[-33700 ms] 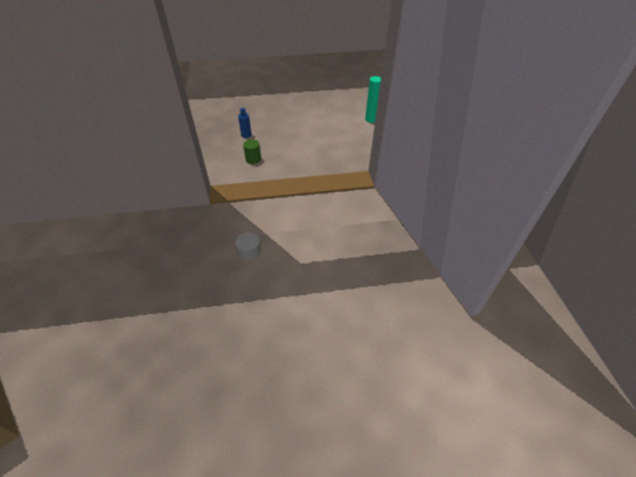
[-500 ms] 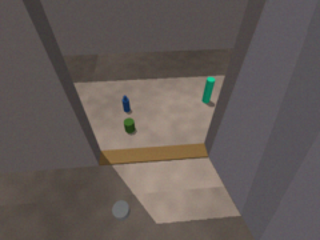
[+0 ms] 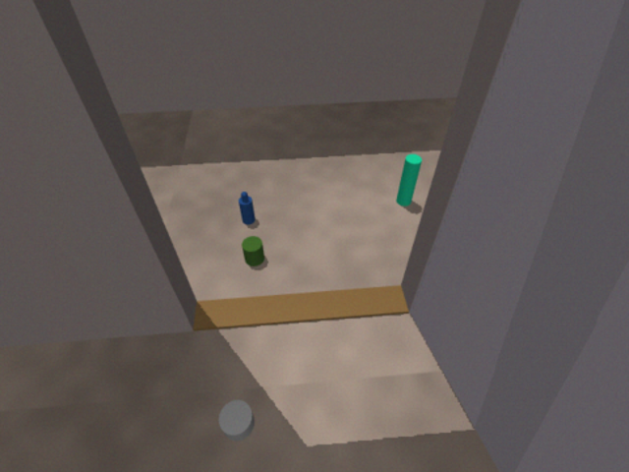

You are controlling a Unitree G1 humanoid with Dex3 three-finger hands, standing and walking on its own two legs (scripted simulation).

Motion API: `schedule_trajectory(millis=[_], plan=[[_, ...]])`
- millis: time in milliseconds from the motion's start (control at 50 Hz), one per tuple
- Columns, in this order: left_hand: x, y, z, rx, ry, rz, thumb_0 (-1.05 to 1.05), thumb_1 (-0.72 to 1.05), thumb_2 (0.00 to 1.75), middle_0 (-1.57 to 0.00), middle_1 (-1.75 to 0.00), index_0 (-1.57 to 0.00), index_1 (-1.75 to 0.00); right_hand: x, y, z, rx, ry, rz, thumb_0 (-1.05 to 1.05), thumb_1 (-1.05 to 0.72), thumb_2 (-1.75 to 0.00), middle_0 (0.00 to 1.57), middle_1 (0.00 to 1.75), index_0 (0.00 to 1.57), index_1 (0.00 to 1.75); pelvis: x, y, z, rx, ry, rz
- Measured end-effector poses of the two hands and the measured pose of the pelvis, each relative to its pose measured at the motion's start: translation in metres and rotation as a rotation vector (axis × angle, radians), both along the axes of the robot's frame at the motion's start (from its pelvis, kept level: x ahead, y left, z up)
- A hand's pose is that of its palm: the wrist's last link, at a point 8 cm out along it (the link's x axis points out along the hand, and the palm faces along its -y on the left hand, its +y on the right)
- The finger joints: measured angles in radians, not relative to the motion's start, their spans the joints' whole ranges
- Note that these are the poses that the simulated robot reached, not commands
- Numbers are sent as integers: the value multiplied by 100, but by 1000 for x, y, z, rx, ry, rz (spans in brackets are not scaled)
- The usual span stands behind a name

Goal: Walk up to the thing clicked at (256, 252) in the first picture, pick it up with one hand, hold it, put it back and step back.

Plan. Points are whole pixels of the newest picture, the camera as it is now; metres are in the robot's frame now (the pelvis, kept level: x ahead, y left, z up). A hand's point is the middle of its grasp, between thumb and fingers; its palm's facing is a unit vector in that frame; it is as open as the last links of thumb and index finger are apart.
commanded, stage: stand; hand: left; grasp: from above
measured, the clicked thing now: (237, 420) +0.40 +0.25 -0.75
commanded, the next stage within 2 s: step back in 0.50 s
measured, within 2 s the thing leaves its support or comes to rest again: neither
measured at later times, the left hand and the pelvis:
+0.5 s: hand out of the picture +0.07 +0.24 -0.16, palm faces -0.01 -0.94 -0.33, open 7.4 cm; pelvis +0.00 -0.01 +0.00, yaw +0 degrees
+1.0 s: hand out of the picture +0.06 +0.29 -0.18, palm faces -0.07 -0.93 -0.35, open 7.4 cm; pelvis -0.09 +0.04 -0.02, yaw -1 degrees
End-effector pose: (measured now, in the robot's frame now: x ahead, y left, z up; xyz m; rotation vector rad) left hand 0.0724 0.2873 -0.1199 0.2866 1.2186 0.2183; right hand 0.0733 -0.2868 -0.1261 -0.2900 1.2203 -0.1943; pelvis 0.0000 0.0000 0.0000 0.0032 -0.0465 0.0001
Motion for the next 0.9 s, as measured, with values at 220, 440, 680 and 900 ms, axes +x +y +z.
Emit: schedule_trajectory(millis=[220,440,680,900], plan=[[-7,-4,-1,0,15,-5,0,91,90,-20,-30,-20,-30,-8,-6,0,1,16,-6,1,-91,-90,21,30,20,30,-2,-5,0,-2,0,-2],[-12,-6,-1,2,20,-11,0,91,90,-20,-30,-20,-30,-16,-11,0,-1,27,-11,1,-91,-90,20,30,20,30,-4,-8,0,-2,-1,-2],[-12,19,-6,40,7,-23,0,91,90,-21,-30,-20,-30,-24,-25,-2,-44,21,-25,1,-91,-90,21,30,20,30,-34,0,-12,-15,11,-5],[6,55,-22,40,-83,-75,0,91,90,-20,-30,-20,-30,-84,0,10,-121,76,-18,1,-91,-90,20,30,20,30,-69,32,-20,-23,16,-3]])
